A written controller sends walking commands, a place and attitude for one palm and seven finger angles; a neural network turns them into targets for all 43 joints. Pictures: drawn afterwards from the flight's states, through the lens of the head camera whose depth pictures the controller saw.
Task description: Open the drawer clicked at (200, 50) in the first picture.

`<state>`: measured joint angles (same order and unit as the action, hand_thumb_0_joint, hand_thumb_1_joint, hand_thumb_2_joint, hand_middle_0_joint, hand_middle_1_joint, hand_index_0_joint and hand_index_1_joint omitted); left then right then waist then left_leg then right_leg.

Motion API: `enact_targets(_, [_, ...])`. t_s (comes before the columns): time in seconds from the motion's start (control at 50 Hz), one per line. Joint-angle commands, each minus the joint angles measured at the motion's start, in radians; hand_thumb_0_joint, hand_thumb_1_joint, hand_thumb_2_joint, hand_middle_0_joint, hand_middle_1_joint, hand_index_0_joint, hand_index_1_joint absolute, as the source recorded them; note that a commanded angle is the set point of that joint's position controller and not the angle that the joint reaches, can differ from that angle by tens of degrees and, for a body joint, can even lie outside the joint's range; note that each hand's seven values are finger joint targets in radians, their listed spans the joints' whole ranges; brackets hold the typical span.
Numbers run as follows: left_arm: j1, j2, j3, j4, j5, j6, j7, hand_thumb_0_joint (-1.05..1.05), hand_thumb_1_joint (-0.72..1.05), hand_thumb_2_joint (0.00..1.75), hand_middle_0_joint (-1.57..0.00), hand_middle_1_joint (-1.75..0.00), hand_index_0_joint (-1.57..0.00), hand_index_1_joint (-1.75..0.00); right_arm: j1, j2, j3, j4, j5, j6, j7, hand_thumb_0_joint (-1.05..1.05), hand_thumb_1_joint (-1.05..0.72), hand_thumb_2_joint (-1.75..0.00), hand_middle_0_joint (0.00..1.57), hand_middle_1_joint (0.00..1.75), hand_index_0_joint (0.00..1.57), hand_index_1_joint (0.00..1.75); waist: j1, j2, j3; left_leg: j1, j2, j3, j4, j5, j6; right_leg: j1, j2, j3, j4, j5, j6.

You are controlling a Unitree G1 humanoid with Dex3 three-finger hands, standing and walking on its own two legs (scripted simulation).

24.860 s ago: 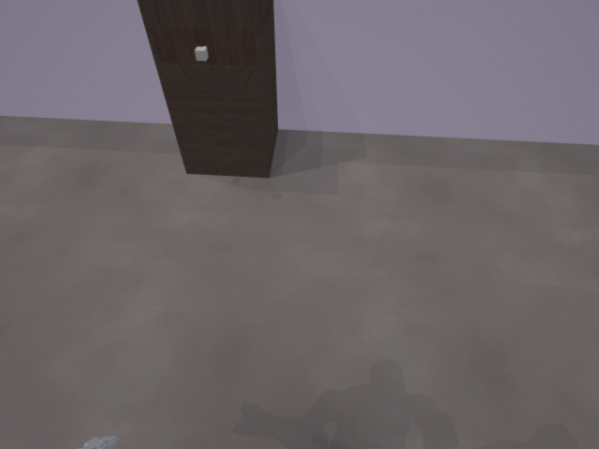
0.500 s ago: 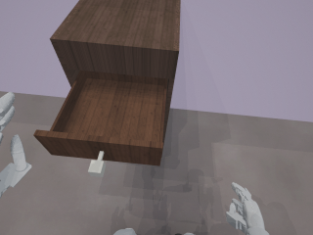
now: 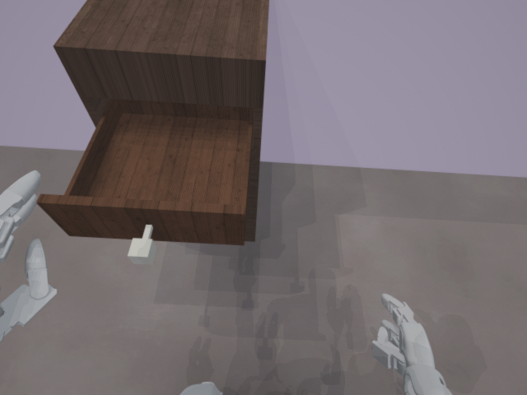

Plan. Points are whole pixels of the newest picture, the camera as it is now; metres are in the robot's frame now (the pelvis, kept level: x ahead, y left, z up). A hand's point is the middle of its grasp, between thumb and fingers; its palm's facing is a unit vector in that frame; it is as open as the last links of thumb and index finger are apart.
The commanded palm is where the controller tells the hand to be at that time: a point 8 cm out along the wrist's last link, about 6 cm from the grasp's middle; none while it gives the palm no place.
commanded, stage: step back with the hand held close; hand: left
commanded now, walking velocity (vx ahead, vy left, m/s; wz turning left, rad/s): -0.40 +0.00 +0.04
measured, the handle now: (145, 242) +0.39 +0.25 -0.12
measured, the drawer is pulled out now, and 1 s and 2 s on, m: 0.30 0.30 0.30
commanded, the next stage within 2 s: stop stepping back and stand still in 0.06 s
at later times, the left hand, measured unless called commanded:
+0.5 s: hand out of the picture +0.06 +0.19 +0.15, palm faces +0.37 -0.81 -0.46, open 7.4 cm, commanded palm +0.00 +0.24 +0.17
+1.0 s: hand out of the picture +0.02 +0.21 +0.16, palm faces +0.43 -0.77 -0.47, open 7.4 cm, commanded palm -0.04 +0.25 +0.17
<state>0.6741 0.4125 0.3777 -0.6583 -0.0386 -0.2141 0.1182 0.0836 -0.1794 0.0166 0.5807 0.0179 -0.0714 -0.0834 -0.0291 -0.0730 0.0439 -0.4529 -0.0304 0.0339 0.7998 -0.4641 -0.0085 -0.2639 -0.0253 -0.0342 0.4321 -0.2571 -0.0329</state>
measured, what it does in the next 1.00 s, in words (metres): walks backwards: left foot, then left foot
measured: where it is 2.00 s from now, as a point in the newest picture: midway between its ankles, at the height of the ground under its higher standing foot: outside the picture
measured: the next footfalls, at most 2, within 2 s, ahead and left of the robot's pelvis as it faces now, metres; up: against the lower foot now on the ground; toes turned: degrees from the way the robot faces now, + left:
left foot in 0.06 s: +0.01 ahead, +0.12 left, +0.00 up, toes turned +4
left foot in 0.54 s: -0.12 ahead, +0.09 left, +0.00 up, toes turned +7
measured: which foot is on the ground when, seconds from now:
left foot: up 0.00-0.04, down 0.06-0.28, up 0.30-0.52, down 0.54-1.00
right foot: down 0.00-1.00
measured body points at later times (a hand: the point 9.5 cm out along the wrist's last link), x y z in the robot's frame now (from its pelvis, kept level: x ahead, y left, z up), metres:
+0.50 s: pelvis -0.11 -0.04 +0.00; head -0.11 -0.04 +0.45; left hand +0.04 +0.24 +0.18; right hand +0.04 -0.28 -0.09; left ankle -0.16 +0.08 -0.73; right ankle -0.06 -0.12 -0.75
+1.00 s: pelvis -0.15 -0.04 -0.02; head -0.16 -0.04 +0.43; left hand -0.01 +0.25 +0.18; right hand +0.02 -0.25 -0.11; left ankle -0.16 +0.08 -0.74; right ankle -0.08 -0.12 -0.75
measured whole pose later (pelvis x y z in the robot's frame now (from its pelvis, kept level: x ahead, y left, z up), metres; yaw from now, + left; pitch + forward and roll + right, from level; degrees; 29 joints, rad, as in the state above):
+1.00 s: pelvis -0.15 -0.04 -0.02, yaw +5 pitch -2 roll +0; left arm 0.62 0.38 0.35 -0.54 -0.01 -0.22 0.14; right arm 0.25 -0.18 0.02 0.63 0.00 -0.12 -0.06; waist -0.02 0.00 0.00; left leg -0.24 0.00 0.00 0.60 -0.34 0.02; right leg -0.32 0.02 -0.07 0.55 -0.18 -0.05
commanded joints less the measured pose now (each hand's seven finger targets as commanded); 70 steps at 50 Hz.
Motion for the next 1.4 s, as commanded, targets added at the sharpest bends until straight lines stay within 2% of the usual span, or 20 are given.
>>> enact_targets(0.0, [0.033, 0.141, 0.12, -0.243, 0.002, -0.048, 0.046, 0.0, 0.9, 0.9, -0.2, -0.3, -0.2, -0.3, -0.052, -0.105, -0.051, -0.15, -0.005, -0.013, -0.027, 0.0, -0.9, -0.9, 0.2, 0.3, 0.2, 0.3, -0.005, 0.066, -0.246, 0.182, 0.08, -0.007, -0.501, 0.516, 0.001, 0.221, -0.145, 0.029, 0.153, 0.778, -0.002])
enact_targets(0.04, [0.053, 0.154, 0.125, -0.282, -0.007, -0.062, 0.036, 0.0, 0.9, 0.9, -0.2, -0.3, -0.2, -0.3, -0.028, -0.143, -0.099, -0.168, 0.012, -0.037, -0.005, 0.0, -0.9, -0.9, 0.2, 0.3, 0.2, 0.3, 0.037, 0.27, -0.29, 0.421, 0.34, -0.168, -0.412, 1.166, 0.089, -0.047, -0.049, 0.017, 0.278, -0.035, 0.025])
enact_targets(0.08, [0.094, 0.163, 0.158, -0.271, -0.004, -0.069, 0.03, 0.0, 0.9, 0.9, -0.2, -0.3, -0.2, -0.3, -0.012, -0.12, -0.1, -0.15, -0.006, -0.086, 0.012, 0.0, -0.9, -0.9, 0.2, 0.3, 0.2, 0.3, 0.032, 0.304, -0.289, 0.436, 0.374, -0.195, -0.375, 1.242, 0.14, -0.152, -0.011, 0.029, 0.38, -0.229, 0.027])
enact_targets(0.14, [0.056, 0.144, 0.146, -0.315, -0.007, -0.053, 0.035, 0.0, 0.9, 0.9, -0.2, -0.3, -0.2, -0.3, -0.009, -0.123, -0.089, -0.117, -0.012, -0.106, 0.023, 0.0, -0.9, -0.9, 0.2, 0.3, 0.2, 0.3, 0.028, 0.302, -0.251, 0.403, 0.348, -0.167, -0.367, 1.164, 0.134, -0.134, -0.007, 0.016, 0.335, -0.163, 0.036])
enact_targets(0.22, [0.089, 0.134, 0.153, -0.247, -0.014, -0.025, 0.042, 0.0, 0.9, 0.9, -0.2, -0.3, -0.2, -0.3, -0.001, -0.147, -0.081, -0.153, 0.013, -0.092, 0.029, 0.0, -0.9, -0.9, 0.2, 0.3, 0.2, 0.3, 0.027, 0.178, -0.17, 0.151, 0.235, -0.078, -0.309, 0.413, 0.069, 0.117, -0.051, -0.004, -0.009, 0.049, 0.044])
enact_targets(0.26, [0.023, 0.162, 0.159, -0.197, -0.026, -0.021, 0.048, 0.0, 0.9, 0.9, -0.2, -0.3, -0.2, -0.3, 0.003, -0.13, -0.071, -0.163, 0.016, -0.084, 0.018, 0.0, -0.9, -0.9, 0.2, 0.3, 0.2, 0.3, 0.002, -0.102, -0.11, 0.094, 0.045, 0.005, -0.065, 0.002, 0.002, -0.03, -0.253, 0.259, -0.216, -0.036, -0.041])
enact_targets(0.32, [-0.025, 0.118, 0.115, -0.134, -0.023, -0.001, 0.051, 0.0, 0.9, 0.9, -0.2, -0.3, -0.2, -0.3, 0.015, -0.13, -0.069, -0.122, 0.005, -0.053, 0.01, 0.0, -0.9, -0.9, 0.2, 0.3, 0.2, 0.3, -0.012, -0.071, -0.109, 0.084, 0.037, -0.064, 0.254, 0.033, 0.002, -0.133, -0.322, 0.304, -0.262, -0.266, -0.109])
enact_targets(0.42, [-0.004, 0.104, 0.07, -0.109, 0.021, -0.008, 0.062, 0.0, 0.9, 0.9, -0.2, -0.3, -0.2, -0.3, -0.007, -0.129, -0.049, -0.122, -0.014, -0.073, -0.005, 0.0, -0.9, -0.9, 0.2, 0.3, 0.2, 0.3, 0.014, -0.081, -0.079, 0.182, 0.024, 0.027, -0.195, 0.003, 0.047, -0.08, -0.25, 0.176, -0.28, -0.296, -0.056])
enact_targets(0.54, [0.013, 0.155, 0.117, -0.194, 0.017, -0.06, 0.064, 0.0, 0.9, 0.9, -0.2, -0.3, -0.2, -0.3, 0.033, -0.168, -0.073, -0.145, -0.014, -0.104, 0.006, 0.0, -0.9, -0.9, 0.2, 0.3, 0.2, 0.3, 0.028, 0.281, -0.13, 0.121, 0.212, -0.178, -0.532, 0.062, 0.121, 0.108, -0.034, 0.003, 0.088, -0.109, 0.039])
enact_targets(0.68, [-0.068, 0.13, 0.107, -0.065, 0.016, -0.072, 0.057, 0.0, 0.9, 0.9, -0.2, -0.3, -0.2, -0.3, 0.087, -0.149, -0.077, -0.103, -0.012, -0.099, 0.004, 0.0, -0.9, -0.9, 0.2, 0.3, 0.2, 0.3, -0.006, -0.077, -0.073, 0.146, 0.015, 0.01, -0.191, 0.011, 0.067, -0.033, -0.238, 0.313, -0.242, -0.41, -0.06])
enact_targets(0.76, [-0.082, 0.094, 0.052, -0.078, 0.031, -0.071, 0.065, 0.0, 0.9, 0.9, -0.2, -0.3, -0.2, -0.3, 0.092, -0.154, -0.054, -0.106, -0.026, -0.103, -0.008, 0.0, -0.9, -0.9, 0.2, 0.3, 0.2, 0.3, -0.01, 0.039, -0.022, 0.216, 0.057, -0.065, -0.381, -0.078, 0.096, -0.159, -0.131, 0.155, -0.122, -0.436, -0.031])
enact_targets(0.82, [-0.149, 0.141, 0.087, -0.19, 0.05, -0.079, 0.083, 0.0, 0.9, 0.9, -0.2, -0.3, -0.2, -0.3, 0.067, -0.146, -0.058, -0.12, -0.035, -0.114, -0.014, 0.0, -0.9, -0.9, 0.2, 0.3, 0.2, 0.3, -0.005, 0.282, -0.015, 0.076, 0.267, -0.354, -0.609, -0.107, 0.155, -0.054, 0.035, -0.021, 0.297, -0.12, 0.038])
enact_targets(0.9, [-0.093, 0.128, 0.09, -0.073, 0.03, -0.057, 0.05, 0.0, 0.9, 0.9, -0.2, -0.3, -0.2, -0.3, 0.039, -0.147, -0.054, -0.115, -0.011, -0.099, 0.007, 0.0, -0.9, -0.9, 0.2, 0.3, 0.2, 0.3, 0.011, 0.114, 0.018, -0.05, 0.149, -0.139, -0.414, -0.024, 0.106, 0.131, -0.015, 0.062, 0.0, -0.051, 0.028])
enact_targets(0.96, [-0.119, 0.135, 0.098, -0.061, 0.015, -0.062, 0.041, 0.0, 0.9, 0.9, -0.2, -0.3, -0.2, -0.3, 0.059, -0.13, -0.054, -0.091, -0.014, -0.094, 0.013, 0.0, -0.9, -0.9, 0.2, 0.3, 0.2, 0.3, 0.001, -0.046, -0.011, 0.117, 0.023, -0.025, -0.179, -0.012, 0.052, -0.092, -0.18, 0.338, -0.238, -0.414, -0.048])
enact_targets(1.0, [-0.107, 0.119, 0.081, -0.077, 0.012, -0.056, 0.045, 0.0, 0.9, 0.9, -0.2, -0.3, -0.2, -0.3, 0.071, -0.119, -0.053, -0.078, -0.016, -0.085, 0.021, 0.0, -0.9, -0.9, 0.2, 0.3, 0.2, 0.3, -0.007, -0.089, -0.058, 0.2, 0.022, -0.008, -0.155, 0.063, 0.052, -0.093, -0.213, 0.31, -0.253, -0.339, -0.066])
enact_targets(1.02, [-0.26, -0.024, -0.274, 0.739, 0.095, 0.104, -0.068, 0.0, 0.9, 0.9, -0.2, -0.3, -0.2, -0.3, 0.147, -0.216, -0.109, 0.178, -0.031, -0.125, 0.104, 0.0, -0.9, -0.9, 0.2, 0.3, 0.2, 0.3, -0.069, -0.039, -0.073, 0.182, 0.097, -0.065, -0.125, 0.141, 0.036, -0.152, -0.233, 0.159, -0.04, -0.073, -0.086])
enact_targets(1.1, [-0.311, -0.107, -0.274, 0.866, 0.078, 0.228, -0.099, 0.0, 0.9, 0.9, -0.2, -0.3, -0.2, -0.3, 0.171, -0.155, -0.058, 0.132, -0.054, 0.014, 0.094, 0.0, -0.9, -0.9, 0.2, 0.3, 0.2, 0.3, 0.006, 0.044, -0.007, -0.014, 0.195, -0.294, -0.385, 0.196, 0.122, -0.091, -0.018, 0.028, 0.193, -0.074, 0.009])
enact_targets(1.16, [-0.353, -0.101, -0.288, 1.073, 0.076, 0.23, -0.094, 0.0, 0.9, 0.9, -0.2, -0.3, -0.2, -0.3, 0.139, -0.149, -0.046, 0.157, -0.054, 0.031, 0.075, 0.0, -0.9, -0.9, 0.2, 0.3, 0.2, 0.3, 0.046, 0.017, -0.05, 0.041, 0.146, -0.189, -0.366, 0.455, 0.087, 0.069, -0.034, 0.069, 0.128, 0.168, -0.005])
enact_targets(1.22, [-0.376, -0.072, -0.305, 1.3, 0.066, 0.219, -0.094, 0.0, 0.9, 0.9, -0.2, -0.3, -0.2, -0.3, 0.193, -0.103, -0.036, 0.23, -0.033, 0.054, 0.066, 0.0, -0.9, -0.9, 0.2, 0.3, 0.2, 0.3, 0.028, 0.041, -0.071, 0.163, 0.057, -0.075, -0.337, 0.286, 0.039, 0.09, -0.111, 0.159, -0.005, 0.241, -0.053])
enact_targets(1.38, [-0.367, -0.116, -0.325, 1.614, 0.052, 0.208, -0.094, 0.0, 0.9, 0.9, -0.2, -0.3, -0.2, -0.3, 0.272, -0.055, -0.025, 0.392, -0.03, 0.069, 0.05, 0.0, -0.9, -0.9, 0.2, 0.3, 0.2, 0.3, 0.031, 0.176, -0.049, 0.215, 0.107, -0.082, -0.453, 0.245, 0.047, 0.147, -0.069, 0.113, -0.102, 0.124, -0.032])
